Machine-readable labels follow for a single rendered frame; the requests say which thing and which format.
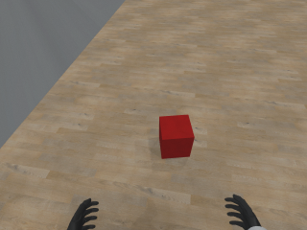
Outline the robot right hand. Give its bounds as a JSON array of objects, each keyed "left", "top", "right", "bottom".
[{"left": 224, "top": 194, "right": 261, "bottom": 230}]

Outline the robot left hand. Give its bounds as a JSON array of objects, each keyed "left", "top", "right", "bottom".
[{"left": 67, "top": 198, "right": 99, "bottom": 230}]

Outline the carton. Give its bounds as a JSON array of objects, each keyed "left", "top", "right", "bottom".
[{"left": 159, "top": 114, "right": 195, "bottom": 159}]

